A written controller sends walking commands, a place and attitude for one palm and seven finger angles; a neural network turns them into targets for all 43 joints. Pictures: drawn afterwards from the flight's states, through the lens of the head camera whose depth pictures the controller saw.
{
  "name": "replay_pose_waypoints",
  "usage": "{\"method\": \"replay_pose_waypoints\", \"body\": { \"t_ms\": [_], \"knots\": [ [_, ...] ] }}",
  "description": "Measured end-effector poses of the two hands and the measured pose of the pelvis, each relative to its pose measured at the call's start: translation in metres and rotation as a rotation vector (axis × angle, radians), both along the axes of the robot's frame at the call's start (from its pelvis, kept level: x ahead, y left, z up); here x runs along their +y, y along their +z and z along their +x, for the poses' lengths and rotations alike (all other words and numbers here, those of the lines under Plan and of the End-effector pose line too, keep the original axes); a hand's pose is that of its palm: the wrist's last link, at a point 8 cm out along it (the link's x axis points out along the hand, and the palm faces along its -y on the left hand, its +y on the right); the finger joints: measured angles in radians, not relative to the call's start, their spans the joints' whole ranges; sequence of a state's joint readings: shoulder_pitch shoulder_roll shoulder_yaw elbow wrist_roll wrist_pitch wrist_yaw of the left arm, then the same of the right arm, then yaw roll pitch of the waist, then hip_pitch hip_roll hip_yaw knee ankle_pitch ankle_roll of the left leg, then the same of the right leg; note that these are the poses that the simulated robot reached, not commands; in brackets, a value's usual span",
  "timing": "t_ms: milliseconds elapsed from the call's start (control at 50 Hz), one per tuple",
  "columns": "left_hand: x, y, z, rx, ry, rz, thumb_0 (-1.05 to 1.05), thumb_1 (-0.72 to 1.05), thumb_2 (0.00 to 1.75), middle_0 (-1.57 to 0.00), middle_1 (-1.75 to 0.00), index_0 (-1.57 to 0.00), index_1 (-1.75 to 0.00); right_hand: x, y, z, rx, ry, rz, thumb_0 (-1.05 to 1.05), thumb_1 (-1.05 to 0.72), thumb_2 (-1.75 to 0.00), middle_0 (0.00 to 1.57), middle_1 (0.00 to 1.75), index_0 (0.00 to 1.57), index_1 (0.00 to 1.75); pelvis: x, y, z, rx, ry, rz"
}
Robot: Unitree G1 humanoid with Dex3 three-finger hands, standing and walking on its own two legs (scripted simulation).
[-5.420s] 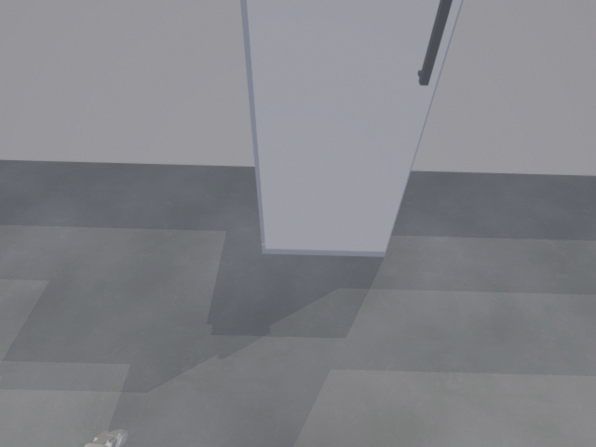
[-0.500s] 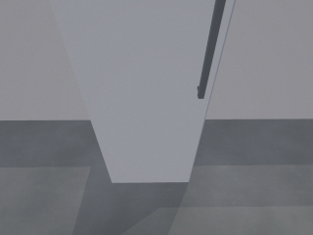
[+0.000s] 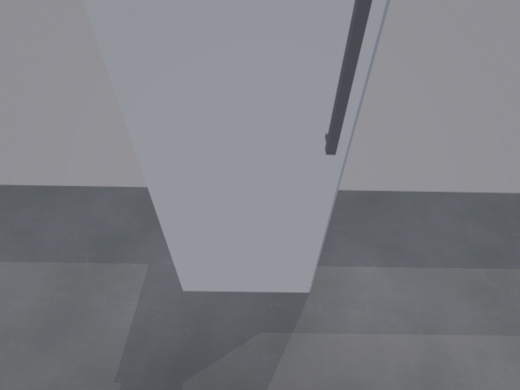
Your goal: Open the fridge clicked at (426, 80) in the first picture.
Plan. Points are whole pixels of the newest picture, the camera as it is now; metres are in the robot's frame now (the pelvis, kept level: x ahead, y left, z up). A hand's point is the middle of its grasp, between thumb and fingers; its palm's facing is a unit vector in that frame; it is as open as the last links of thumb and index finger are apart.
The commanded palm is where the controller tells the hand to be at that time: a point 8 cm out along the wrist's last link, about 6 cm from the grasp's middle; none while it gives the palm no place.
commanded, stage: look again from close up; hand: right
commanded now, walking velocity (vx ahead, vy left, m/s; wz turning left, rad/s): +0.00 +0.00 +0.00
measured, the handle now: (343, 76) +0.60 -0.11 +0.22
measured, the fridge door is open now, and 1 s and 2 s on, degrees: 0 0 0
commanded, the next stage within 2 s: none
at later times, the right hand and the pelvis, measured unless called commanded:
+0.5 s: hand out of the picture +0.06 -0.20 -0.16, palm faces -0.02 +0.96 -0.29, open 7.4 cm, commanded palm none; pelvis +0.02 +0.01 +0.00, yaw +0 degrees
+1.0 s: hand out of the picture +0.09 -0.21 -0.16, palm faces -0.02 +0.95 -0.31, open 7.4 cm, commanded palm none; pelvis +0.03 +0.02 +0.01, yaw +0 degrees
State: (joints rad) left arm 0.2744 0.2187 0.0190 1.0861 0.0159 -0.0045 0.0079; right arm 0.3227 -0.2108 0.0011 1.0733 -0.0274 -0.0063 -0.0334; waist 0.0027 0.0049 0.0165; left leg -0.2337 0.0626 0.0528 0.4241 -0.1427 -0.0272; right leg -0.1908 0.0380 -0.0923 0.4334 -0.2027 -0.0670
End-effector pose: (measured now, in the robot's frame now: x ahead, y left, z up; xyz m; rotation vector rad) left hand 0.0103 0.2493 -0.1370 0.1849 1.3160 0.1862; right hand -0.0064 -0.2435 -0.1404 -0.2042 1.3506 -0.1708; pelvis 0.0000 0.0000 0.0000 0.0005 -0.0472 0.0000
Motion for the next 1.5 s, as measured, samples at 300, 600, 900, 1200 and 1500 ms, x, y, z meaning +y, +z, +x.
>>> {"method": "replay_pose_waypoints", "body": {
  "t_ms": [300,600,900,1200,1500],
  "knots": [
    [0.017,0.007,0.04,-0.059,-0.03,0.02,0.0,0.91,0.9,-0.2,-0.3,-0.2,-0.3,0.0,0.006,0.039,-0.058,0.031,-0.017,0.01,-0.9,-0.9,0.2,0.3,0.2,0.3,0.008,0.002,0.01,0.004,0.002,-0.001],
    [0.039,0.012,0.056,-0.051,-0.045,0.047,0.0,0.91,0.9,-0.2,-0.3,-0.2,-0.3,-0.008,0.016,0.075,-0.104,0.058,-0.055,0.01,-0.9,-0.9,0.2,0.3,0.2,0.3,0.017,0.005,0.02,0.006,-0.003,-0.001],
    [0.051,0.017,0.071,-0.056,-0.064,0.063,0.0,0.91,0.9,-0.2,-0.3,-0.2,-0.3,-0.009,0.021,0.09,-0.113,0.064,-0.066,0.01,-0.9,-0.9,0.2,0.3,0.21,0.3,0.023,0.007,0.028,0.01,-0.007,-0.001],
    [0.054,0.019,0.083,-0.056,-0.077,0.069,0.0,0.91,0.9,-0.2,-0.3,-0.2,-0.3,-0.007,0.019,0.09,-0.092,0.055,-0.06,0.01,-0.9,-0.9,0.2,0.3,0.21,0.3,0.025,0.008,0.037,0.015,-0.009,0.001],
    [0.053,0.02,0.092,-0.064,-0.085,0.071,0.0,0.91,0.9,-0.2,-0.3,-0.2,-0.3,-0.009,0.021,0.096,-0.094,0.051,-0.065,0.01,-0.9,-0.9,0.2,0.3,0.21,0.3,0.025,0.009,0.043,0.015,-0.011,0.001]
  ]
}}
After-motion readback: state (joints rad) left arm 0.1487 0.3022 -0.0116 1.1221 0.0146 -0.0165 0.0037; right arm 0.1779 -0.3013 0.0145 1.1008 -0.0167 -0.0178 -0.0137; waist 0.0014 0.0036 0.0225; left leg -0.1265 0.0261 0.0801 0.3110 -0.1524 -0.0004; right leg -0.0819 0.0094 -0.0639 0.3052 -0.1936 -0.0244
